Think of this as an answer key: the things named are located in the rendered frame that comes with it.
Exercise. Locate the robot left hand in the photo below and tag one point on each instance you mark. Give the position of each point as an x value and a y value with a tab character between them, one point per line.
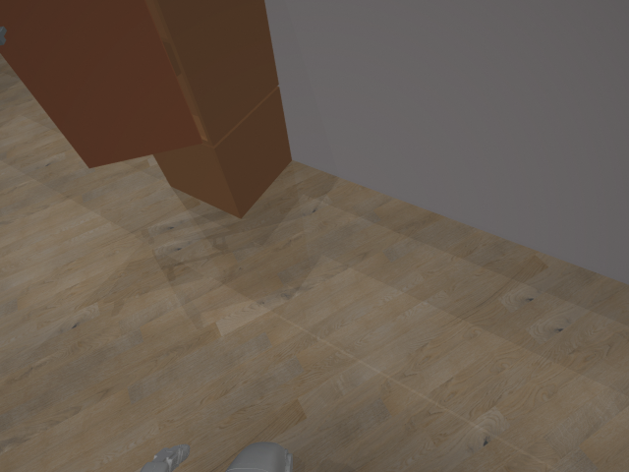
167	459

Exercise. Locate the left robot thigh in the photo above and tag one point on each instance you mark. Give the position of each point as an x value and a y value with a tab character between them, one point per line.
262	457

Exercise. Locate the cupboard door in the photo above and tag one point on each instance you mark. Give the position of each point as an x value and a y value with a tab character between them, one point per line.
100	71

